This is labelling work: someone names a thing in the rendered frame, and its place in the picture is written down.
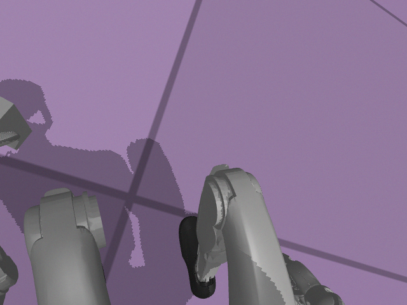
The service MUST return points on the right robot arm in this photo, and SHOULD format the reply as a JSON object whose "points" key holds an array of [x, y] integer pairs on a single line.
{"points": [[322, 295]]}

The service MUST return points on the left robot hand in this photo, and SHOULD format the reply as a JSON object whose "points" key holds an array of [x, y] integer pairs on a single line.
{"points": [[8, 137]]}

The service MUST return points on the right robot hand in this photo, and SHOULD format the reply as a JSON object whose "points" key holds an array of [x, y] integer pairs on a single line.
{"points": [[301, 279]]}

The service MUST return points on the left robot arm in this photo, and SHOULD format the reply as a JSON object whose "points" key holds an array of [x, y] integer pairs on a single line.
{"points": [[8, 274]]}

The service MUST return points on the right robot foot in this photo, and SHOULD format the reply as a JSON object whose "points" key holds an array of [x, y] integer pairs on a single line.
{"points": [[189, 247]]}

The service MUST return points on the carton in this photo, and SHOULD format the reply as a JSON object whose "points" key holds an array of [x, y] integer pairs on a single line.
{"points": [[12, 121]]}

